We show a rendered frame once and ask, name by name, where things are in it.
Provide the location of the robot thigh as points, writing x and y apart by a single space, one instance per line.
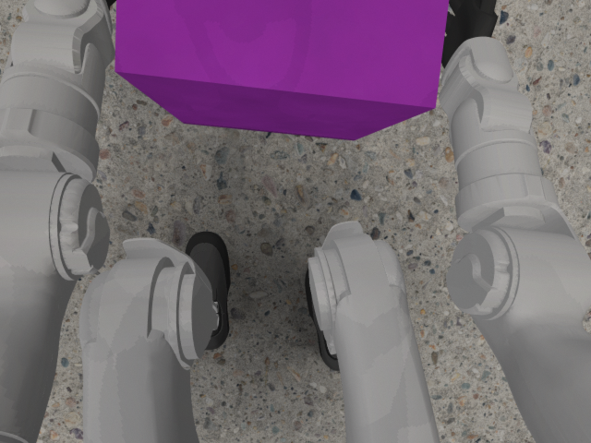
153 319
386 397

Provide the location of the robot left thigh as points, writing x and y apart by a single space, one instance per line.
153 319

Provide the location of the carton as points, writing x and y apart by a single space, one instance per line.
321 68

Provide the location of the robot left upper arm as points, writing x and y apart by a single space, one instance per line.
52 232

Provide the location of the right robot hand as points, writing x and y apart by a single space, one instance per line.
473 18

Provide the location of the robot right thigh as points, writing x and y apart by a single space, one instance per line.
386 397

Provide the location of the robot right upper arm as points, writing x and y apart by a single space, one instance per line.
528 292

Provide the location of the robot right forearm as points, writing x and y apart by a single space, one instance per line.
494 148

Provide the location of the robot left forearm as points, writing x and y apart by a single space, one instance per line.
51 92

